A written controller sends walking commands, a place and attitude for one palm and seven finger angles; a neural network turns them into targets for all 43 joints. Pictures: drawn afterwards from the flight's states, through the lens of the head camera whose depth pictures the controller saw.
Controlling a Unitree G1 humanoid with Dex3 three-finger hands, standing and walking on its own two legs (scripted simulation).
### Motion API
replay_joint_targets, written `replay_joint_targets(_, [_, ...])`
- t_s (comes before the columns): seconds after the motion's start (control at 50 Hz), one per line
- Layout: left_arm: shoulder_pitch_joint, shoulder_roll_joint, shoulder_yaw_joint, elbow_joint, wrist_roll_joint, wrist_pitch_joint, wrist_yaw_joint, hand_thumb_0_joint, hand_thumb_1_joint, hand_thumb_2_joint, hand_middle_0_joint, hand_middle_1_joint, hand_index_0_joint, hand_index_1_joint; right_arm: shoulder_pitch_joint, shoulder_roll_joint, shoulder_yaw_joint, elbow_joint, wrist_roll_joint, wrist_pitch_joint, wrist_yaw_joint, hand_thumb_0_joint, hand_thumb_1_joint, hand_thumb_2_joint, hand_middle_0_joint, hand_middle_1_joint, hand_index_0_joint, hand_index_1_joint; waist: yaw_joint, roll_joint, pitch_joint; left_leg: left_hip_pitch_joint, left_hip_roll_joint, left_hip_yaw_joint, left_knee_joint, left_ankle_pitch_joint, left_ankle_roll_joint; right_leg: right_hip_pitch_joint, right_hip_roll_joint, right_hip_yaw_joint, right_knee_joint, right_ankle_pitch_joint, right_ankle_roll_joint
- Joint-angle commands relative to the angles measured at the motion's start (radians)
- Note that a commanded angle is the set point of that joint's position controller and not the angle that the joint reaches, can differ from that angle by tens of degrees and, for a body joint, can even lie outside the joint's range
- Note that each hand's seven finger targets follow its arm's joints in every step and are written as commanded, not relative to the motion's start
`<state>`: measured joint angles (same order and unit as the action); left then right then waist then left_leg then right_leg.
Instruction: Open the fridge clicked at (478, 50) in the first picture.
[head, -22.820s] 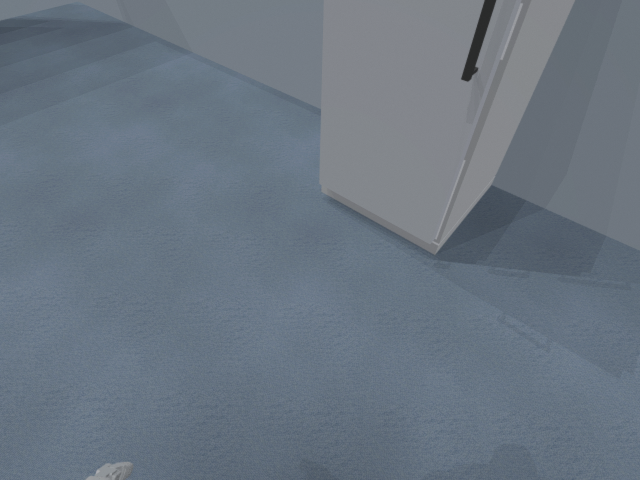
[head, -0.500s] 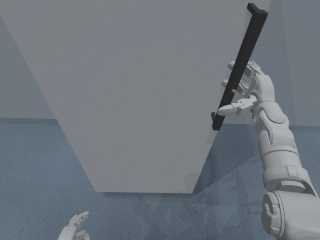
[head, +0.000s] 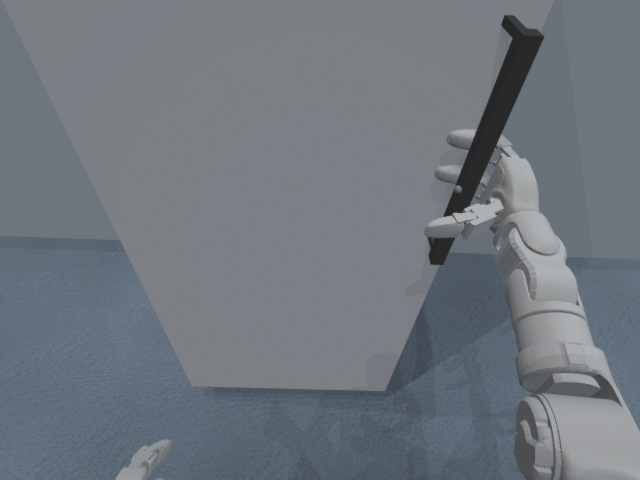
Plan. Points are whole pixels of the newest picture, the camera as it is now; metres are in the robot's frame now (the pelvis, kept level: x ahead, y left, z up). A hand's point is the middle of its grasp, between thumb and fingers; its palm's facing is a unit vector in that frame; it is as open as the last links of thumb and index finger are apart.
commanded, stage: slide the fingers in behind the handle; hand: right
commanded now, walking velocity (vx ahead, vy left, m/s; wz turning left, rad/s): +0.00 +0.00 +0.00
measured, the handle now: (466, 164) +0.48 -0.14 +0.18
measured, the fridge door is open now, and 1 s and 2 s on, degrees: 0 0 0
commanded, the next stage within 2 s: grip the handle and tug to test in 0.54 s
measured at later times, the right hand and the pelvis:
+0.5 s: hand (454, 188) +0.43 -0.11 +0.18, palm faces -0.07 +1.00 +0.00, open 14.0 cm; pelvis -0.01 +0.00 +0.00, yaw +0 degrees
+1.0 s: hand (453, 188) +0.43 -0.11 +0.18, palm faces -0.06 +1.00 +0.00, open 11.1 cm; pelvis +0.00 +0.00 +0.00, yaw +0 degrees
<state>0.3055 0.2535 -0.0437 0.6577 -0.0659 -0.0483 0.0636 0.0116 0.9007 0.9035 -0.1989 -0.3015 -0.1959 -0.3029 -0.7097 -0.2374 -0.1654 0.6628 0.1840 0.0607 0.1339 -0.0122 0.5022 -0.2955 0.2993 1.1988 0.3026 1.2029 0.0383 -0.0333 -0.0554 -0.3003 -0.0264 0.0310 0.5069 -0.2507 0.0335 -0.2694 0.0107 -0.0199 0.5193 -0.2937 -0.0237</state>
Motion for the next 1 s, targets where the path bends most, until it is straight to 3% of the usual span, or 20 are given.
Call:
replay_joint_targets(0.0, [-0.061,0.116,0.045,-0.137,0.004,-0.044,0.006,0.0,0.9,0.9,-0.2,-0.3,-0.2,-0.3,-0.518,-0.192,-0.06,-0.211,-0.002,-0.059,-0.025,0.0,0.5,-0.3,0.3,1.2,0.3,1.2,-0.003,0.066,-0.261,0.123,0.02,-0.025,-0.059,0.254,-0.007,0.061,-0.004,0.019,-0.054,0.207,-0.024])
replay_joint_targets(0.06, [-0.057,0.116,0.045,-0.139,0.005,-0.042,0.007,0.0,0.9,0.9,-0.2,-0.3,-0.2,-0.3,-0.519,-0.189,-0.05,-0.21,-0.005,-0.074,-0.025,0.0,0.5,-0.3,0.3,1.2,0.3,1.2,0.0,0.081,-0.288,0.148,0.021,-0.026,-0.053,0.275,-0.007,0.061,-0.005,0.016,-0.049,0.224,-0.025])
replay_joint_targets(0.12, [-0.06,0.113,0.042,-0.136,0.003,-0.045,0.009,0.0,0.9,0.9,-0.2,-0.3,-0.2,-0.3,-0.549,-0.2,-0.055,-0.204,-0.006,-0.087,-0.019,0.0,0.5,-0.3,0.3,1.2,0.3,1.2,0.004,0.051,-0.279,0.137,0.02,-0.032,-0.055,0.28,-0.007,0.065,-0.003,0.012,-0.048,0.216,-0.024])
replay_joint_targets(0.16, [-0.058,0.114,0.044,-0.138,0.002,-0.047,0.009,0.0,0.9,0.9,-0.2,-0.3,-0.2,-0.3,-0.536,-0.185,-0.041,-0.191,-0.007,-0.092,-0.017,0.0,0.5,-0.3,0.3,1.2,0.3,1.2,0.005,0.057,-0.289,0.134,0.02,-0.028,-0.055,0.269,-0.007,0.072,-0.006,0.013,-0.047,0.215,-0.025])
replay_joint_targets(0.2, [-0.063,0.109,0.042,-0.137,0.0,-0.052,0.007,0.0,0.9,0.9,-0.2,-0.3,-0.2,-0.3,-0.541,-0.157,-0.019,-0.201,-0.005,-0.095,-0.012,0.0,0.5,-0.3,0.3,1.2,0.3,1.2,0.004,0.019,-0.284,0.117,0.019,-0.026,-0.053,0.272,-0.003,0.086,-0.006,0.014,-0.049,0.219,-0.021])
replay_joint_targets(0.3, [-0.054,0.118,0.044,-0.131,0.001,-0.05,0.005,0.0,0.9,0.9,-0.2,-0.3,-0.2,-0.3,-0.524,-0.168,-0.034,-0.162,-0.001,-0.08,-0.014,0.0,0.5,-0.3,0.3,1.2,0.3,1.2,0.003,0.078,-0.271,0.12,0.018,-0.023,-0.055,0.269,-0.006,0.066,-0.007,0.02,-0.053,0.215,-0.022])
replay_joint_targets(0.38, [-0.053,0.117,0.043,-0.131,0.001,-0.05,0.007,0.0,0.9,0.9,-0.2,-0.3,-0.2,-0.3,-0.571,-0.151,-0.013,-0.159,-0.007,-0.085,-0.021,0.0,0.5,-0.3,0.3,1.2,0.3,1.2,0.015,0.072,-0.254,0.102,0.019,-0.024,-0.06,0.242,-0.007,0.061,-0.005,0.022,-0.054,0.195,-0.024])
replay_joint_targets(0.4, [-0.051,0.115,0.044,-0.128,0.002,-0.052,0.006,0.0,0.9,0.9,-0.2,-0.3,-0.2,-0.3,-0.589,-0.147,-0.008,-0.17,-0.009,-0.089,-0.023,0.0,0.5,-0.3,0.3,1.2,0.3,1.2,0.014,0.036,-0.273,0.099,0.019,-0.023,-0.055,0.246,-0.004,0.077,-0.005,0.023,-0.053,0.203,-0.021])
replay_joint_targets(0.46, [-0.042,0.119,0.046,-0.125,0.004,-0.056,0.005,0.0,0.9,0.9,-0.2,-0.3,-0.2,-0.3,-0.585,-0.143,-0.004,-0.16,-0.009,-0.101,-0.025,0.0,0.5,-0.3,0.3,1.2,0.3,1.2,0.017,0.072,-0.287,0.102,0.016,-0.018,-0.053,0.239,-0.004,0.082,-0.007,0.028,-0.051,0.209,-0.022])
replay_joint_targets(0.52, [-0.045,0.113,0.046,-0.12,0.004,-0.062,0.002,0.0,0.9,0.9,-0.2,-0.3,-0.2,-0.3,-0.584,-0.121,0.006,-0.159,-0.01,-0.108,-0.027,0.0,0.5,-0.3,0.3,1.2,0.3,1.2,0.01,0.032,-0.284,0.085,0.015,-0.019,-0.05,0.244,-0.001,0.095,-0.008,0.028,-0.051,0.215,-0.017])
replay_joint_targets(0.56, [-0.039,0.117,0.047,-0.118,0.005,-0.062,0.0,0.0,0.9,0.9,-0.2,-0.3,-0.2,-0.3,-0.591,-0.111,0.023,-0.157,-0.013,-0.113,-0.028,0.0,0.5,-0.3,0.3,1.2,0.3,1.2,0.019,0.049,-0.277,0.083,0.014,-0.013,-0.05,0.24,-0.001,0.094,-0.009,0.031,-0.049,0.219,-0.018])
replay_joint_targets(0.6, [-0.041,0.116,0.051,-0.12,0.007,-0.066,-0.001,0.0,0.9,0.9,-0.2,-0.3,-0.2,-0.3,-0.575,-0.131,-0.007,-0.183,-0.011,-0.117,-0.033,0.0,0.5,-0.3,0.3,1.2,0.3,1.2,0.006,0.051,-0.321,0.1,0.014,-0.017,-0.041,0.273,0.0,0.113,-0.01,0.03,-0.045,0.248,-0.018])
replay_joint_targets(0.62, [-0.045,0.114,0.048,-0.12,0.005,-0.067,-0.003,0.0,0.9,0.9,-0.2,-0.3,-0.2,-0.3,-0.566,-0.105,0.018,-0.188,-0.011,-0.115,-0.027,0.0,0.5,-0.3,0.3,1.2,0.3,1.2,0.005,0.035,-0.315,0.099,0.015,-0.017,-0.04,0.276,0.001,0.113,-0.009,0.027,-0.046,0.249,-0.016])
replay_joint_targets(0.68, [-0.04,0.118,0.049,-0.117,0.006,-0.066,-0.003,0.0,0.9,0.9,-0.2,-0.3,-0.2,-0.3,-0.567,-0.117,0.005,-0.178,-0.009,-0.11,-0.031,0.0,0.36,-0.36,0.315,1.22,0.315,1.22,0.009,0.077,-0.289,0.097,0.012,-0.012,-0.045,0.27,-0.001,0.097,-0.011,0.032,-0.049,0.243,-0.018])
replay_joint_targets(0.7, [-0.043,0.118,0.051,-0.118,0.007,-0.067,-0.002,0.0,0.9,0.9,-0.2,-0.3,-0.2,-0.3,-0.565,-0.134,-0.009,-0.197,-0.01,-0.111,-0.031,0.0,0.313,-0.38,0.32,1.227,0.32,1.227,0.003,0.057,-0.309,0.108,0.013,-0.016,-0.042,0.283,0.0,0.106,-0.011,0.028,-0.048,0.254,-0.017])
replay_joint_targets(0.74, [-0.05,0.111,0.049,-0.123,0.005,-0.068,-0.004,0.0,0.9,0.9,-0.2,-0.3,-0.2,-0.3,-0.554,-0.097,0.02,-0.22,-0.009,-0.108,-0.026,0.0,0.22,-0.42,0.33,1.24,0.33,1.24,0.002,0.032,-0.311,0.108,0.014,-0.013,-0.038,0.298,0.002,0.118,-0.009,0.027,-0.046,0.271,-0.015])
replay_joint_targets(0.76, [-0.047,0.115,0.051,-0.122,0.005,-0.067,-0.005,0.0,0.9,0.9,-0.2,-0.3,-0.2,-0.3,-0.532,-0.109,0.01,-0.211,-0.009,-0.107,-0.027,0.0,0.173,-0.44,0.335,1.247,0.335,1.247,0.0,0.061,-0.311,0.112,0.012,-0.009,-0.037,0.301,0.002,0.12,-0.013,0.03,-0.044,0.286,-0.015])
replay_joint_targets(0.88, [-0.059,0.11,0.051,-0.126,0.006,-0.067,-0.008,0.0,0.9,0.9,-0.2,-0.3,-0.2,-0.3,-0.539,-0.057,0.05,-0.263,-0.008,-0.095,-0.033,0.0,-0.107,-0.56,0.365,1.287,0.365,1.287,0.005,0.033,-0.313,0.096,0.011,-0.006,-0.035,0.313,0.002,0.151,-0.015,0.032,-0.044,0.311,-0.011])
replay_joint_targets(0.92, [-0.054,0.111,0.051,-0.121,0.008,-0.064,-0.008,0.0,0.9,0.9,-0.2,-0.3,-0.2,-0.3,-0.522,-0.082,0.026,-0.262,-0.01,-0.088,-0.036,0.0,-0.2,-0.6,0.375,1.3,0.375,1.3,-0.002,0.05,-0.315,0.113,0.011,-0.008,-0.034,0.342,0.002,0.144,-0.014,0.029,-0.042,0.331,-0.012])
replay_joint_targets(0.98, [-0.063,0.112,0.052,-0.125,0.005,-0.059,-0.007,0.0,0.9,0.9,-0.2,-0.3,-0.2,-0.3,-0.503,-0.071,0.036,-0.271,-0.009,-0.078,-0.033,0.0,-0.34,-0.66,0.39,1.32,0.39,1.32,0.002,0.064,-0.304,0.113,0.011,-0.007,-0.036,0.348,0.001,0.143,-0.015,0.028,-0.039,0.335,-0.015])
